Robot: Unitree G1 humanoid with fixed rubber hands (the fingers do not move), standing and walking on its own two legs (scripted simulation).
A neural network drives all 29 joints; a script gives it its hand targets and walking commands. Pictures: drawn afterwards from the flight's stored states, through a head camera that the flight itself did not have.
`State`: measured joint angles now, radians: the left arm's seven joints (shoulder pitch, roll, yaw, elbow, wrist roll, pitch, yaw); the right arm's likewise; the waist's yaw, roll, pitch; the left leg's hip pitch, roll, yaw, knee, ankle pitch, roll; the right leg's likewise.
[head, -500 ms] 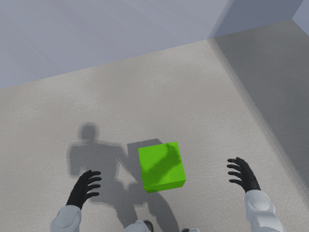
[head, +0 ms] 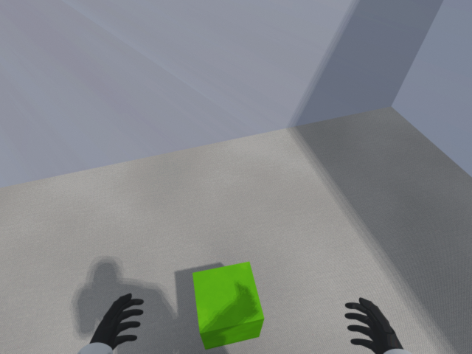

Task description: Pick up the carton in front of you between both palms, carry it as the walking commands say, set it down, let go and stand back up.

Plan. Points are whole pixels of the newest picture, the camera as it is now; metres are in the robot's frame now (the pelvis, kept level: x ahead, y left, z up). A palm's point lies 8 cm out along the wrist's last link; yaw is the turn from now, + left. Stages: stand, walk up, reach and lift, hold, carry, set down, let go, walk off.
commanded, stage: let go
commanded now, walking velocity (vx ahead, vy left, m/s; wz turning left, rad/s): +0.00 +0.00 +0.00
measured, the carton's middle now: (227, 306) +0.40 +0.04 -0.65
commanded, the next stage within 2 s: stand in 0.18 s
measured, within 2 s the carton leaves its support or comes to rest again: neither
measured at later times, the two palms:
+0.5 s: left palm out of the picture +0.11 +0.28 -0.11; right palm out of the picture +0.11 -0.24 -0.11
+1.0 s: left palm out of the picture +0.04 +0.28 -0.15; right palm out of the picture +0.10 -0.22 -0.13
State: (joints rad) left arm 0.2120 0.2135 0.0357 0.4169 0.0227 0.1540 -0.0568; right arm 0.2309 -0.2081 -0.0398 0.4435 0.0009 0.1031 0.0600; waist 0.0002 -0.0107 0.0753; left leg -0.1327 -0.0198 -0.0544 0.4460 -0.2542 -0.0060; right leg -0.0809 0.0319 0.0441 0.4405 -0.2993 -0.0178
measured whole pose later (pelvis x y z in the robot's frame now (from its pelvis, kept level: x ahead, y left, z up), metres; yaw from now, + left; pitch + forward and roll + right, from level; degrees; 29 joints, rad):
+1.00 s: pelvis +0.04 +0.03 -0.01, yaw +4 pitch +2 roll +0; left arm 0.38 0.26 -0.01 0.89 0.02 0.00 0.05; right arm 0.35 -0.23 0.01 0.86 -0.01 -0.01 -0.03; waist 0.02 -0.02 -0.05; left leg -0.26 -0.07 -0.09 0.63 -0.39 0.04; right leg -0.15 -0.03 -0.04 0.55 -0.43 0.03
